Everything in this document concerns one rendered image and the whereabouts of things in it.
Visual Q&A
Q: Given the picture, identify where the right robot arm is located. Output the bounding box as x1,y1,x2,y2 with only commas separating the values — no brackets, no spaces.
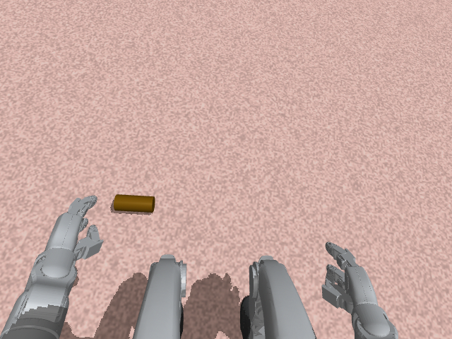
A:
352,304,398,339

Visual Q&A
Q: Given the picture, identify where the left robot hand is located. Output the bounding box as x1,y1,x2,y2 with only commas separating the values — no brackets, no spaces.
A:
45,196,104,260

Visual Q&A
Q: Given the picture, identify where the right robot hand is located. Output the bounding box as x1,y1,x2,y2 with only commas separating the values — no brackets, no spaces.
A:
322,242,378,315

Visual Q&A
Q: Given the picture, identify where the can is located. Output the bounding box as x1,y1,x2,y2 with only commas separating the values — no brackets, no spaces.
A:
114,194,155,213

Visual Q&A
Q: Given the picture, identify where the left robot arm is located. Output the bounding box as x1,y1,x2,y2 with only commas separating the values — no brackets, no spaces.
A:
0,248,77,339

